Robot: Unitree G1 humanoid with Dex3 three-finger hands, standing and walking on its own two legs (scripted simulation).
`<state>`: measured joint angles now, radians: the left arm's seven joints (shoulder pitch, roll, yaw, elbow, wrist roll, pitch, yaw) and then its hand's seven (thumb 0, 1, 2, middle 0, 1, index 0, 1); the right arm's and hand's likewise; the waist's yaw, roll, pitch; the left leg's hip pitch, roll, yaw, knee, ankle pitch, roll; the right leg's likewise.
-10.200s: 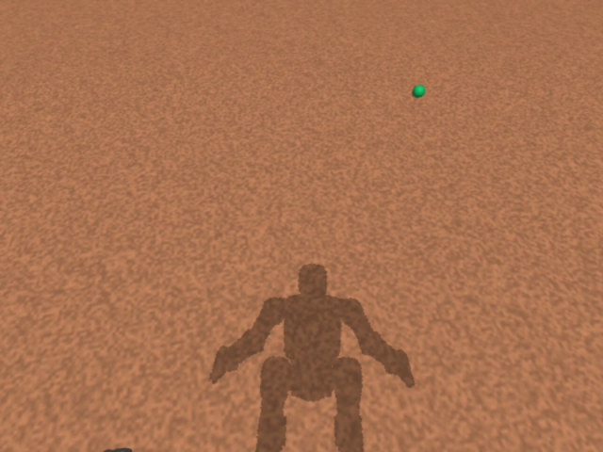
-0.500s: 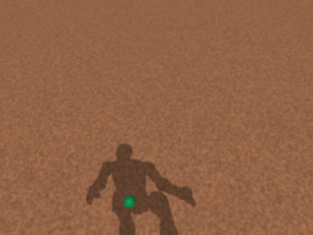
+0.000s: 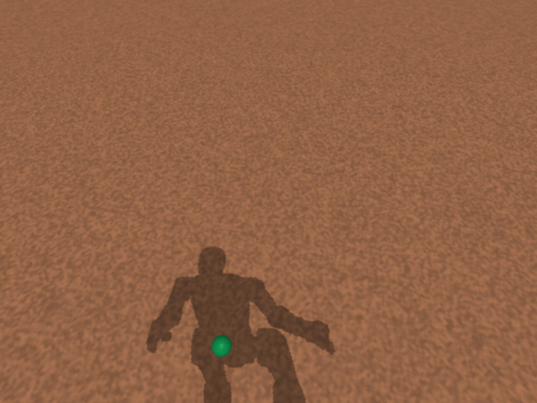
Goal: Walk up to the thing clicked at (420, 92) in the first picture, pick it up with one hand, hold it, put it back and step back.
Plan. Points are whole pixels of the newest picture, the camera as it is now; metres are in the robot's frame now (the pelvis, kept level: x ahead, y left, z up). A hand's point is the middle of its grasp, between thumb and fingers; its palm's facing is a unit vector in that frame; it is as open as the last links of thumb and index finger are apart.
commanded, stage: rise first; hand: left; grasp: from above
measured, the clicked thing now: (221, 345) +0.39 +0.19 -0.75
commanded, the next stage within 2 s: none
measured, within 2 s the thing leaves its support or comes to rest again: neither
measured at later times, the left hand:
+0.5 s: hand out of the picture +0.13 +0.25 -0.19, palm faces -0.09 -0.92 -0.39, open 11.9 cm
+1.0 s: hand out of the picture +0.13 +0.27 -0.31, palm faces -0.34 -0.75 -0.57, open 14.3 cm
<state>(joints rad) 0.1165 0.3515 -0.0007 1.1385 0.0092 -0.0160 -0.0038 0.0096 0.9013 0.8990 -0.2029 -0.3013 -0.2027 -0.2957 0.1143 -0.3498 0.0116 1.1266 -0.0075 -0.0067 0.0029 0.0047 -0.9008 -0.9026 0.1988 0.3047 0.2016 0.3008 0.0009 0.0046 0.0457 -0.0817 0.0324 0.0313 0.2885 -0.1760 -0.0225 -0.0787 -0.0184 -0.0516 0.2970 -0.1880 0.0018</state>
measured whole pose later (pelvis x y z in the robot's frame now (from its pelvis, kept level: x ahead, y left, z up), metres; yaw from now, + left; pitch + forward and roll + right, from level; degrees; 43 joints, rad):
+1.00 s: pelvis -0.04 +0.01 -0.16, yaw +0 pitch +25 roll -2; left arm 0.07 0.35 0.09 0.65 0.45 0.07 0.06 0.00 -0.56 0.99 -0.08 -1.05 -0.07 -1.05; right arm 0.13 -0.25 -0.03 0.55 0.00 -0.18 -0.01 0.01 -0.90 -0.90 0.20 0.30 0.20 0.30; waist -0.03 -0.01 -0.17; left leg -1.25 0.04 -0.01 1.42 -0.60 0.00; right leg -1.22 -0.05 -0.05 1.39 -0.60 0.01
